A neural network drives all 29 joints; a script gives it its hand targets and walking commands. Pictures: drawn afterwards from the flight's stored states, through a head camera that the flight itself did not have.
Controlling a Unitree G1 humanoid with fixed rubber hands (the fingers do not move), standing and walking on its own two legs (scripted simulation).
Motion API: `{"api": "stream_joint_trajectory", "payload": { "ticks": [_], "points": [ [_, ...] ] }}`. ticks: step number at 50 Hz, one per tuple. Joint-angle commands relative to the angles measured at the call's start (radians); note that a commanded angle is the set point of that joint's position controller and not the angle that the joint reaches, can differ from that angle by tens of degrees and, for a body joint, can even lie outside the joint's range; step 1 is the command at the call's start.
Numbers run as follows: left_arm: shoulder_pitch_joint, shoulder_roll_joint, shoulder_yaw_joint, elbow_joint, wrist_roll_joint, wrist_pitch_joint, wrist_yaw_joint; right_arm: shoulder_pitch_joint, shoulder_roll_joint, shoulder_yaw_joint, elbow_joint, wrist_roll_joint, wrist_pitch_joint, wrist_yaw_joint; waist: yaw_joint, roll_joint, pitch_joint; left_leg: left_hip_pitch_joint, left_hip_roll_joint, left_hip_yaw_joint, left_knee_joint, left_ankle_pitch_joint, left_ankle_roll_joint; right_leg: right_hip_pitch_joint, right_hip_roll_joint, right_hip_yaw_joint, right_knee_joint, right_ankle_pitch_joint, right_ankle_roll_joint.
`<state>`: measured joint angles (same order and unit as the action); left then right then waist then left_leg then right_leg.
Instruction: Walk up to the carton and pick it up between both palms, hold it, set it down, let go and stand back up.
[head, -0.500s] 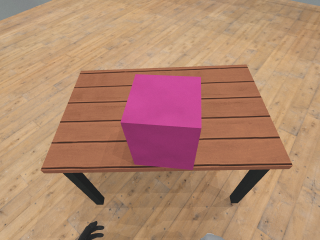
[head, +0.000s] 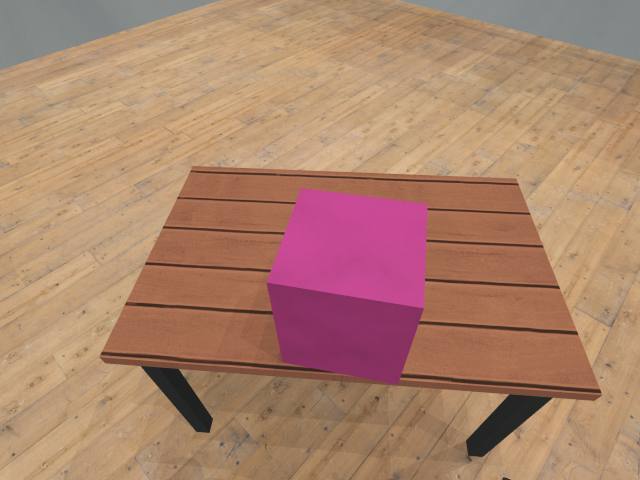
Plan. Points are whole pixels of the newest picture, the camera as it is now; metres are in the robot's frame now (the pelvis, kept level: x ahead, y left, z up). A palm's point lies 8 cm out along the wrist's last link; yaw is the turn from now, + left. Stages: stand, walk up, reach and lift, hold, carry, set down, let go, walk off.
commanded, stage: walk up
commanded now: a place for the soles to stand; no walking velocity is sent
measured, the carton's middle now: (350, 288) +0.45 -0.02 -0.08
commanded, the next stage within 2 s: none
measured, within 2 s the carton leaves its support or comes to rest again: neither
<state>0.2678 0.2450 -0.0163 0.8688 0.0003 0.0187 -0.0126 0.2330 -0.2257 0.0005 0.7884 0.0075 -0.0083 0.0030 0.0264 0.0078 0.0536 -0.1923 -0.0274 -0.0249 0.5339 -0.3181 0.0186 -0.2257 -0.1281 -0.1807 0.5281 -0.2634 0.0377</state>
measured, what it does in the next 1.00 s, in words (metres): shifts its weight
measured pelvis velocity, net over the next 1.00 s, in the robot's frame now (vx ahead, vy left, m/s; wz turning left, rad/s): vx -0.04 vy -0.05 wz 0.11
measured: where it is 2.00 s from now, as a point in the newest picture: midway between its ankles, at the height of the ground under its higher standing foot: outside the picture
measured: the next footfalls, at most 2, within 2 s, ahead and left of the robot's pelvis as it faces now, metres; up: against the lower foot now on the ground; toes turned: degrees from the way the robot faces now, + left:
left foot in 1.52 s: +0.09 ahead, +0.12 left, +0.00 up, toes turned -5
right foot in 1.78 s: +0.15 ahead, -0.13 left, +0.00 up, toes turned -4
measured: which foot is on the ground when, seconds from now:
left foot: down 0.00-1.00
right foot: down 0.00-1.00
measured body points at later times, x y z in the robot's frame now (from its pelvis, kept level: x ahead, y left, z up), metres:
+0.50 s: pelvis -0.01 -0.03 +0.00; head +0.00 -0.04 +0.45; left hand +0.02 +0.23 -0.14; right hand +0.07 -0.28 -0.14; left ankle -0.02 +0.11 -0.73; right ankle +0.01 -0.14 -0.73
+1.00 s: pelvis -0.04 -0.05 -0.01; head -0.02 -0.04 +0.44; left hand -0.01 +0.22 -0.15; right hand +0.05 -0.30 -0.14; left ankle -0.02 +0.11 -0.73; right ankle +0.01 -0.14 -0.73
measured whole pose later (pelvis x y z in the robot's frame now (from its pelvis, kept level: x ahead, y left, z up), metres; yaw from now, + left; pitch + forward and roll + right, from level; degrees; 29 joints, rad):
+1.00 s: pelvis -0.04 -0.05 -0.01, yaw +6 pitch -3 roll -1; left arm 0.26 0.27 -0.01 0.90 -0.01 0.05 -0.01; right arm 0.29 -0.23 -0.03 0.85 0.00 0.00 -0.01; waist 0.01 0.01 0.08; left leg -0.28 -0.01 -0.16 0.62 -0.29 -0.05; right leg -0.26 -0.11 -0.31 0.60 -0.29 -0.04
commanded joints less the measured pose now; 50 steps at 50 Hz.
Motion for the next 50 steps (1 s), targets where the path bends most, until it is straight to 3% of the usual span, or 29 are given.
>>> {"api": "stream_joint_trajectory", "payload": {
  "ticks": [1,2,4,8,11,15,18,22,24,29,31,36,42,45,47,50],
  "points": [
    [0.017,0.174,0.042,-0.079,0.002,-0.027,0.009,0.038,-0.176,-0.050,-0.086,0.003,-0.031,-0.010,-0.017,-0.001,-0.091,-0.047,0.116,-0.167,-0.121,0.406,0.018,0.105,-0.054,0.099,-0.061,0.211,-0.079],
    [0.022,0.168,0.041,-0.075,-0.002,-0.026,0.009,0.039,-0.180,-0.053,-0.087,0.002,-0.031,-0.011,-0.016,0.028,-0.092,-0.045,0.115,-0.166,-0.129,0.407,0.017,0.105,-0.057,0.095,-0.053,0.202,-0.079],
    [0.033,0.164,0.041,-0.068,-0.002,-0.026,0.009,0.028,-0.180,-0.052,-0.080,0.000,-0.028,-0.013,-0.010,-0.001,-0.064,-0.065,0.111,-0.164,-0.112,0.389,0.028,0.101,-0.056,0.094,-0.077,0.186,-0.077],
    [0.032,0.183,0.045,-0.057,-0.007,-0.023,0.011,0.036,-0.166,-0.051,-0.063,0.002,-0.024,-0.015,-0.014,0.019,-0.056,-0.089,0.093,-0.150,-0.110,0.356,0.022,0.124,-0.069,0.084,-0.083,0.190,-0.091],
    [0.024,0.190,0.049,-0.063,-0.006,-0.017,0.011,0.038,-0.167,-0.051,-0.053,0.000,-0.024,-0.018,-0.011,-0.027,-0.070,-0.092,0.090,-0.153,-0.080,0.365,0.022,0.128,-0.071,0.070,-0.080,0.205,-0.099],
    [0.030,0.184,0.044,-0.054,-0.011,-0.007,0.012,0.038,-0.175,-0.057,-0.042,0.004,-0.017,-0.021,-0.007,-0.018,-0.032,-0.108,0.085,-0.160,-0.093,0.315,0.022,0.098,-0.069,0.073,-0.094,0.150,-0.100],
    [0.019,0.184,0.046,-0.050,-0.009,-0.004,0.012,0.047,-0.173,-0.057,-0.036,0.003,-0.014,-0.021,-0.011,0.041,-0.006,-0.146,0.078,-0.163,-0.101,0.241,0.017,0.098,-0.071,0.077,-0.102,0.072,-0.104],
    [0.019,0.193,0.052,-0.047,-0.006,-0.004,0.012,0.062,-0.183,-0.058,-0.023,-0.003,-0.020,-0.023,-0.010,-0.030,-0.053,-0.128,0.079,-0.173,-0.091,0.275,0.012,0.123,-0.068,0.069,-0.090,0.105,-0.101],
    [0.013,0.190,0.050,-0.053,-0.005,-0.005,0.013,0.056,-0.175,-0.059,-0.029,-0.002,-0.019,-0.023,-0.014,0.011,-0.049,-0.130,0.073,-0.174,-0.081,0.272,0.012,0.122,-0.072,0.072,-0.084,0.113,-0.104],
    [0.014,0.206,0.051,-0.054,-0.010,0.003,0.013,0.060,-0.173,-0.058,-0.015,-0.004,-0.011,-0.026,-0.012,-0.008,-0.006,-0.148,0.061,-0.166,-0.064,0.212,0.010,0.081,-0.085,0.076,-0.114,0.024,-0.115],
    [0.020,0.207,0.055,-0.057,-0.012,0.004,0.015,0.065,-0.170,-0.059,-0.020,-0.002,-0.009,-0.027,-0.012,0.005,-0.056,-0.131,0.046,-0.143,-0.035,0.120,0.004,0.066,-0.105,0.091,-0.152,-0.087,-0.132],
    [-0.012,0.216,0.056,-0.061,-0.012,0.010,0.014,0.074,-0.171,-0.065,-0.023,-0.007,-0.014,-0.025,-0.020,-0.044,0.016,-0.165,0.049,-0.160,-0.040,0.104,0.004,0.016,-0.105,0.079,-0.147,-0.149,-0.124],
    [0.003,0.210,0.060,-0.052,-0.005,0.013,0.013,0.072,-0.181,-0.069,-0.027,-0.005,-0.016,-0.022,-0.010,0.039,-0.007,-0.222,0.045,-0.198,-0.075,0.005,0.017,0.058,-0.092,0.092,-0.132,-0.210,-0.119],
    [0.002,0.223,0.060,-0.049,-0.006,0.011,0.015,0.085,-0.164,-0.068,-0.028,-0.009,-0.015,-0.023,-0.014,-0.018,0.002,-0.195,0.035,-0.171,-0.048,0.031,0.012,0.022,-0.116,0.093,-0.160,-0.223,-0.125],
    [0.005,0.217,0.060,-0.048,-0.007,0.009,0.015,0.074,-0.181,-0.073,-0.030,-0.011,-0.017,-0.023,-0.011,0.002,0.005,-0.203,0.036,-0.182,-0.036,0.087,0.009,0.031,-0.101,0.086,-0.146,-0.159,-0.121],
    [-0.001,0.221,0.063,-0.055,-0.007,0.013,0.016,0.085,-0.173,-0.070,-0.028,-0.008,-0.016,-0.023,-0.017,-0.006,-0.014,-0.204,0.039,-0.185,-0.032,0.068,0.014,0.044,-0.103,0.079,-0.144,-0.203,-0.126]
  ]
}}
